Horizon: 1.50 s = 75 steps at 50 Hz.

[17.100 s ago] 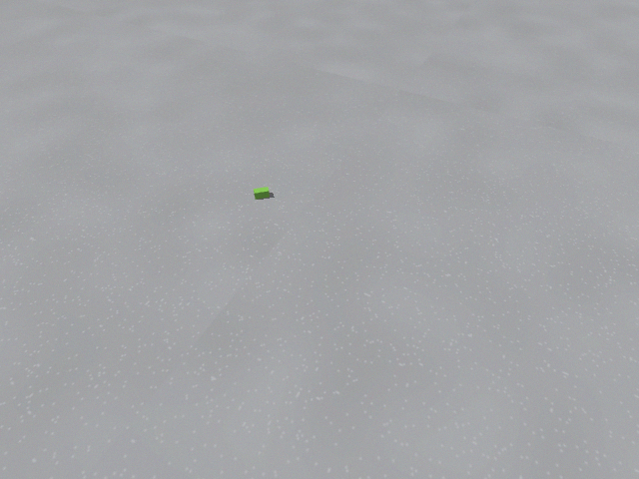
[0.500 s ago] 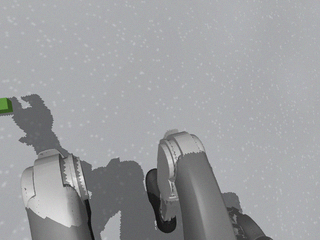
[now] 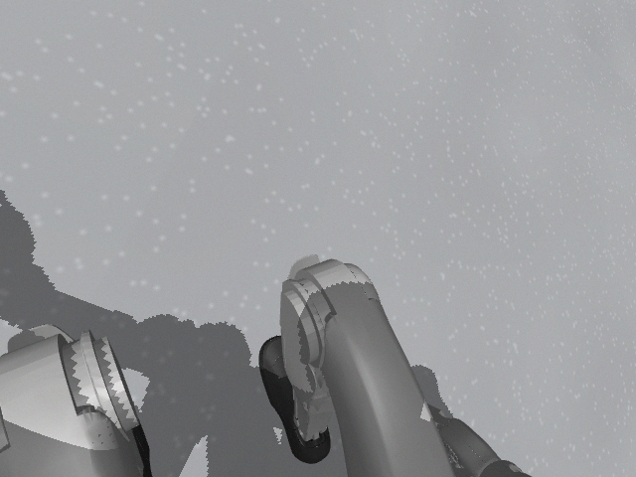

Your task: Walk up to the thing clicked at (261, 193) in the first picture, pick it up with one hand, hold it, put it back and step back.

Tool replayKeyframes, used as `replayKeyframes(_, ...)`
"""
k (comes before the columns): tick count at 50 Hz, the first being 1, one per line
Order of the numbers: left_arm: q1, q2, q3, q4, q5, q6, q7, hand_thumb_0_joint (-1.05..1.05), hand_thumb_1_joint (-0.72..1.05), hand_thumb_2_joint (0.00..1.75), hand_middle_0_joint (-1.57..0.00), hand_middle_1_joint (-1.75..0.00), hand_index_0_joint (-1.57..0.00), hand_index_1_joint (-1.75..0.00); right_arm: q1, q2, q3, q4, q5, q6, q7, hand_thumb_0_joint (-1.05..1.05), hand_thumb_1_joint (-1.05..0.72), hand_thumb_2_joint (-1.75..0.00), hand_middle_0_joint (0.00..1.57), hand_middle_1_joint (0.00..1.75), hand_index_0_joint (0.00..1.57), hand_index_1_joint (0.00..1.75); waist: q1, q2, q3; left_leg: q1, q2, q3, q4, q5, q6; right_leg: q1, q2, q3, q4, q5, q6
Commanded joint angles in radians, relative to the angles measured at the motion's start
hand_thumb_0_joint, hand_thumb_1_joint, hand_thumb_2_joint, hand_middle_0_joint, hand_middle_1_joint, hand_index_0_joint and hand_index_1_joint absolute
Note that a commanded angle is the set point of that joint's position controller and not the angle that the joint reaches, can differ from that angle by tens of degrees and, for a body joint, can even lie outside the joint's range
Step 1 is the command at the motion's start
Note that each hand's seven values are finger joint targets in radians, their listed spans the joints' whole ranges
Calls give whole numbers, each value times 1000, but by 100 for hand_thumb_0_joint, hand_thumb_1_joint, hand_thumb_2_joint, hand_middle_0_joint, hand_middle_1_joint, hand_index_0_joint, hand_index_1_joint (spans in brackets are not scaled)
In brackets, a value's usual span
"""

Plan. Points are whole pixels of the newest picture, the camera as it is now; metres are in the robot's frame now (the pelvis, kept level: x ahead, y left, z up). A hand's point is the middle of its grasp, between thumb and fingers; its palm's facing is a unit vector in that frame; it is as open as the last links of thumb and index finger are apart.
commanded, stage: rest palm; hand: left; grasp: from above
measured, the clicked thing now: out of the picture +0.44 +0.37 -0.28
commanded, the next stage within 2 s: close in 1.06 s
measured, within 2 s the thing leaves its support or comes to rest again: neither
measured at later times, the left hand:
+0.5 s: hand out of the picture +0.42 +0.35 -0.23, palm faces -0.43 -0.15 -0.89, open 14.2 cm
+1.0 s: hand out of the picture +0.41 +0.36 -0.25, palm faces -0.48 -0.15 -0.86, open 13.9 cm
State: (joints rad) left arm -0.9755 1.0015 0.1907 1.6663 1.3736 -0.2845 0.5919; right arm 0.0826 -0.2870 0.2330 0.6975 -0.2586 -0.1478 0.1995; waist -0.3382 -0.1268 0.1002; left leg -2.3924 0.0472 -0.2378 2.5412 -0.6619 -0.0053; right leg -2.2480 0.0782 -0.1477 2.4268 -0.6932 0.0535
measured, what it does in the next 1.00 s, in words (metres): stands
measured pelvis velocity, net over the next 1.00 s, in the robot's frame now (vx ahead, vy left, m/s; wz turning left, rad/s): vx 0.00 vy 0.00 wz -0.03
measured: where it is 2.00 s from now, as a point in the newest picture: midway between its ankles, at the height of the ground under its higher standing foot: (224, 453)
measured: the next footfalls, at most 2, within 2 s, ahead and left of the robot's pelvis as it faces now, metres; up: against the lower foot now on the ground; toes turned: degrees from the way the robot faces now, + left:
none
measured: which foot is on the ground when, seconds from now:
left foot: down 0.00-1.00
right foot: down 0.00-1.00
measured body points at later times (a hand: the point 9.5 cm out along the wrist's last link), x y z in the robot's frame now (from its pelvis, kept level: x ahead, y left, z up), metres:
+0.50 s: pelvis +0.00 +0.00 +0.00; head +0.25 +0.14 +0.35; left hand +0.44 +0.35 -0.18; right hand +0.09 -0.26 -0.07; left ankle +0.07 +0.13 -0.26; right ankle +0.10 -0.12 -0.26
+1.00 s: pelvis +0.00 +0.00 +0.00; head +0.27 +0.14 +0.33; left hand +0.44 +0.37 -0.20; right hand +0.08 -0.25 -0.07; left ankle +0.07 +0.13 -0.26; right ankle +0.10 -0.12 -0.26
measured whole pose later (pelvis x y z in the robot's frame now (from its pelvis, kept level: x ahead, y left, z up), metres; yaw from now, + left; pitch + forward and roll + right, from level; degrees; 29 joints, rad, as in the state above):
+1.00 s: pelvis +0.00 +0.00 +0.00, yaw -2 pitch +26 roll -14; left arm -0.93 1.07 0.15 1.66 1.27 -0.31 0.54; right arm 0.03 -0.32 0.30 0.69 -0.29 -0.19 0.23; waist -0.33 -0.17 0.18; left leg -2.36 0.04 -0.29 2.58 -0.70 -0.01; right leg -2.20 0.09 -0.19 2.43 -0.72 0.06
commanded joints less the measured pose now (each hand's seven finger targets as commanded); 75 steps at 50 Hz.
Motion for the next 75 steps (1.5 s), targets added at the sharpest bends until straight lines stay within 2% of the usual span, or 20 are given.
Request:
replayKeyframes(1,-182,330,54,-98,-64,28,11,0,-46,92,-18,-82,-16,-84,159,-322,-97,-10,1,-18,-18,0,-90,-90,20,30,20,30,26,481,-642,514,4,116,-226,143,25,305,29,-80,-225,230,-71)
replayKeyframes(7,-144,331,54,-142,-119,-3,-70,0,-49,95,-17,-83,-14,-87,183,-326,-70,-15,-6,-12,-19,0,-90,-90,20,30,20,30,8,443,-612,494,5,109,-199,185,28,357,26,-91,-233,271,-67)
replayKeyframes(11,-125,327,28,-178,-114,-56,-97,0,-50,97,-16,-84,-13,-87,181,-316,-59,-13,-11,5,-20,0,-90,-90,20,30,20,30,10,459,-632,536,10,94,-202,195,21,386,31,-97,-224,279,-66)
replayKeyframes(16,-144,350,45,-203,-101,-117,-56,0,-54,100,-13,-86,-9,-89,151,-329,-50,-9,-16,19,-23,0,-89,-90,20,30,20,30,13,469,-636,557,18,82,-199,202,19,377,38,-111,-225,283,-65)
replayKeyframes(20,-148,314,5,-190,-55,-132,3,0,-53,100,-13,-84,-10,-88,120,-339,-50,1,-29,18,-21,0,-89,-90,20,30,20,30,14,495,-602,568,21,83,-210,179,13,341,45,-123,-221,256,-68)
replayKeyframes(28,-171,254,-55,-100,-13,-46,111,0,-51,99,-14,-84,-10,-88,96,-354,-57,20,-37,-19,0,0,-89,-90,20,30,20,30,-7,501,-555,561,17,74,-235,143,3,264,49,-141,-200,227,-76)
replayKeyframes(34,-208,240,-84,-63,-56,13,109,0,-47,94,-16,-85,-13,-87,80,-358,-52,16,-22,-61,12,0,-90,-90,20,30,20,30,-7,504,-553,551,20,65,-234,118,6,250,43,-134,-196,224,-74)
replayKeyframes(38,-206,331,-15,-73,-69,23,82,0,-48,94,-14,-87,-12,-89,92,-374,-54,-3,-14,-68,10,0,-90,-90,20,30,20,30,-3,494,-572,537,20,71,-224,133,13,296,42,-123,-206,234,-70)
replayKeyframes(40,-201,287,-29,-69,-84,21,56,0,-47,93,-15,-88,-13,-89,104,-364,-53,-10,-21,-72,13,0,-90,-90,20,30,20,30,-19,507,-569,559,19,70,-222,163,10,307,37,-126,-197,260,-68)
replayKeyframes(43,-175,306,-8,-76,-114,1,24,0,-49,94,-14,-89,-12,-91,105,-349,-34,-3,-23,-64,12,0,-90,-90,20,30,20,30,-15,507,-578,563,21,65,-221,188,8,337,41,-135,-204,278,-66)
replayKeyframes(48,-155,289,-44,-116,-118,-41,-24,0,-48,95,-14,-89,-12,-91,115,-348,-19,-9,-29,-46,11,0,-90,-90,20,30,20,30,-28,501,-590,579,23,64,-200,228,10,381,42,-139,-206,320,-59)
replayKeyframes(53,-106,337,16,-151,-109,-94,10,0,-48,96,-13,-88,-11,-90,109,-356,-6,-7,-34,-28,8,0,-89,-90,20,30,20,30,2,500,-608,592,28,58,-204,257,7,404,49,-150,-206,332,-60)
replayKeyframes(57,-119,331,-9,-166,-60,-96,58,0,-49,96,-13,-88,-10,-90,84,-367,-22,-23,-43,-27,9,0,-89,-90,20,30,20,30,1,523,-584,583,29,67,-215,196,5,365,54,-142,-203,278,-69)
replayKeyframes(60,-123,319,-10,-157,-60,-72,104,0,-37,89,-19,-85,-18,-86,71,-363,-22,0,-47,-30,7,0,-88,-90,20,30,20,30,12,503,-585,542,30,69,-216,157,7,359,62,-134,-223,247,-71)
replayKeyframes(64,-139,278,-49,-100,-58,-22,126,0,-31,84,-22,-83,-22,-83,80,-371,-28,5,-43,-49,10,0,-88,-90,20,30,20,30,-14,476,-517,507,25,67,-230,104,8,294,59,-144,-223,203,-72)
replayKeyframes(67,-174,281,-67,-69,-79,7,114,0,-26,79,-27,-79,-27,-79,80,-375,-32,0,-30,-63,5,0,-89,-90,20,30,20,30,-17,457,-504,491,27,64,-241,58,10,288,56,-130,-241,169,-73)
replayKeyframes(70,-191,284,-76,-66,-98,25,88,0,-22,75,-29,-79,-30,-78,85,-374,-27,-9,-21,-76,7,0,-89,-90,20,30,20,30,-8,462,-538,510,28,55,-232,100,11,297,50,-131,-220,210,-71)
replayKeyframes(71,-173,318,-35,-50,-110,26,84,0,-22,76,-29,-79,-30,-78,81,-384,-35,-11,-20,-77,5,0,-89,-90,20,30,20,30,-8,452,-540,507,31,51,-229,98,12,305,52,-133,-222,207,-69)
replayKeyframes(73,-180,336,-13,-46,-116,24,62,0,-17,71,-32,-77,-34,-75,100,-373,-23,-15,-19,-76,7,0,-89,-90,20,30,20,30,-9,450,-530,502,27,46,-231,109,13,304,45,-140,-217,215,-65)
replayKeyframes(75,-165,323,-20,-46,-120,13,33,0,-14,69,-35,-74,-36,-73,96,-373,-25,-15,-23,-72,6,0,-89,-90,20,30,20,30,-13,489,-531,529,26,49,-236,134,7,312,44,-141,-209,234,-67)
